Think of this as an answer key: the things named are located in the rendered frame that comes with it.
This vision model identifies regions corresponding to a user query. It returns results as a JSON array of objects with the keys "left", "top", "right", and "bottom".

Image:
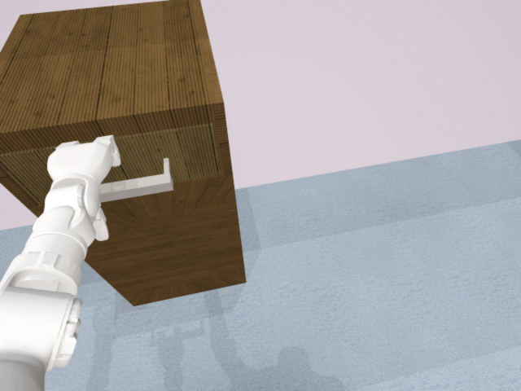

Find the robot left forearm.
[{"left": 0, "top": 174, "right": 100, "bottom": 298}]

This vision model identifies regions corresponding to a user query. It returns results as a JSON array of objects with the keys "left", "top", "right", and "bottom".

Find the handle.
[{"left": 99, "top": 158, "right": 173, "bottom": 203}]

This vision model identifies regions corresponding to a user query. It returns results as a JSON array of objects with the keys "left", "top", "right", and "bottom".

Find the cabinet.
[{"left": 0, "top": 0, "right": 246, "bottom": 306}]

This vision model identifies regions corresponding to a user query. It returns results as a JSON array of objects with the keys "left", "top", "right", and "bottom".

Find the drawer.
[{"left": 0, "top": 123, "right": 221, "bottom": 204}]

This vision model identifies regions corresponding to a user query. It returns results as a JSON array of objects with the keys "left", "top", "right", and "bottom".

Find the left robot upper arm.
[{"left": 0, "top": 286, "right": 82, "bottom": 391}]

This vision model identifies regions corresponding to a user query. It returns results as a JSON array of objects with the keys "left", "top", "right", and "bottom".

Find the left robot hand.
[{"left": 47, "top": 135, "right": 121, "bottom": 241}]

